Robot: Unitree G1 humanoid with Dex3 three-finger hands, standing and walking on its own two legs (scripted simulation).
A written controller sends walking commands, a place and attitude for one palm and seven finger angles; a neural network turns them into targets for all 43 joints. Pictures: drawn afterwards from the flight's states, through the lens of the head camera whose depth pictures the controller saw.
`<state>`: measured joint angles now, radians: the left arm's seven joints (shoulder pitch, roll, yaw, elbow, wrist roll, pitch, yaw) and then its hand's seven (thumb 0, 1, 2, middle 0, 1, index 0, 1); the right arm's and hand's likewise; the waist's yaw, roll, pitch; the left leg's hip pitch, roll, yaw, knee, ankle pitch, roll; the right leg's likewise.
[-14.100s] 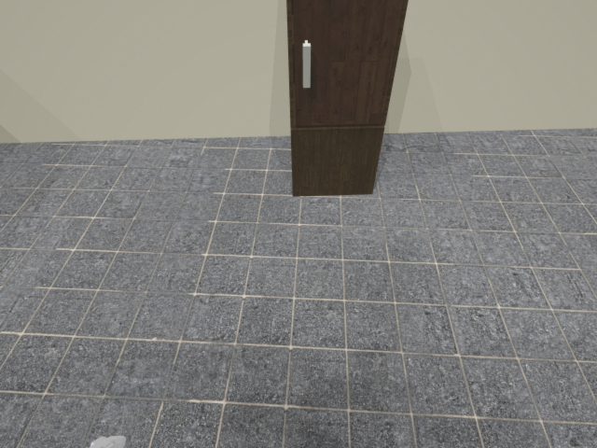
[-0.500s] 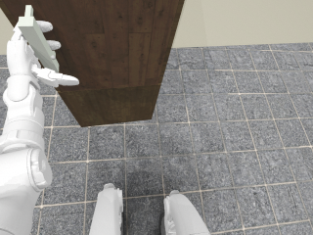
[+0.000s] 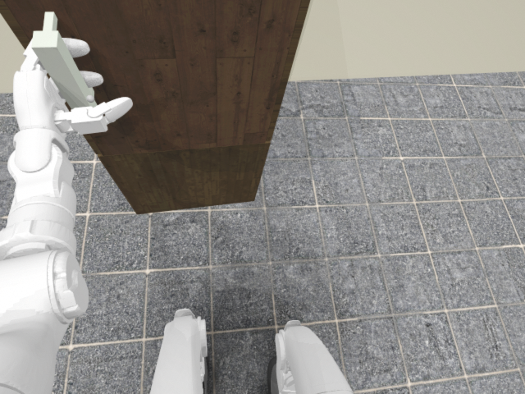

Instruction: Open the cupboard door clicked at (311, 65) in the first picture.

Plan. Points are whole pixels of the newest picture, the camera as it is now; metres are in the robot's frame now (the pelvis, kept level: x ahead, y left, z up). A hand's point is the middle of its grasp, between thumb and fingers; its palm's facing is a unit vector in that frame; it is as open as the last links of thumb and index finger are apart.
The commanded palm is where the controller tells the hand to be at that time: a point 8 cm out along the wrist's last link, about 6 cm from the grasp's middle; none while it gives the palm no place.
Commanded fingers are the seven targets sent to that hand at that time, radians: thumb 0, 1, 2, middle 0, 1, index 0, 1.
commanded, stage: close the thumb around the handle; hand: left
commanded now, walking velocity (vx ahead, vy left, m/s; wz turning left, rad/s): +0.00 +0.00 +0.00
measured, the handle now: (72, 72) +0.56 +0.26 +0.06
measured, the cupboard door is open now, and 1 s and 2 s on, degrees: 0 18 48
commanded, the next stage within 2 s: pull the door open along its arc in 0.34 s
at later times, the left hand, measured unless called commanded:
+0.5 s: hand (89, 97) +0.52 +0.23 +0.05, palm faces +0.15 -0.99 -0.01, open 6.0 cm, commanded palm +0.49 +0.26 +0.05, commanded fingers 0.00 0.90 0.90 -0.40 -1.35 -0.40 -1.35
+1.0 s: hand (111, 162) +0.42 +0.19 +0.06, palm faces +0.18 -0.98 +0.03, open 6.4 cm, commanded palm +0.36 +0.22 +0.05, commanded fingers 0.00 0.90 0.90 -0.40 -1.35 -0.40 -1.35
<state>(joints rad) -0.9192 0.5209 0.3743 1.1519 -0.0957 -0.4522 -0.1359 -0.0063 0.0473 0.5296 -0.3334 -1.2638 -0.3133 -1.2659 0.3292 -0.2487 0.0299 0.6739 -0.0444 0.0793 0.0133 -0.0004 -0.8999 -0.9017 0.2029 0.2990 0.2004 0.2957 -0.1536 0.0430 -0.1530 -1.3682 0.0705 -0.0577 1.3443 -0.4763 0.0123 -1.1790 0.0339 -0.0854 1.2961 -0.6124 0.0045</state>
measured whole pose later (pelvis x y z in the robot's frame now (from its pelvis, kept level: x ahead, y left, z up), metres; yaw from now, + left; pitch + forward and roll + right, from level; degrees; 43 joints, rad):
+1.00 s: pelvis +0.03 +0.00 +0.03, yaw +0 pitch +24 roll -3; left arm -0.29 0.22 0.26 0.57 -0.20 -0.46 -0.04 0.02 0.65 0.68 -0.33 -1.35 -0.34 -1.35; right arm 0.30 -0.23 -0.01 0.58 -0.01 0.08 0.04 0.00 -0.90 -0.90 0.20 0.30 0.20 0.30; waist -0.08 0.04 -0.19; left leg -1.14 0.08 0.01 1.22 -0.50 0.01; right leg -0.99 0.03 -0.02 1.19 -0.61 0.01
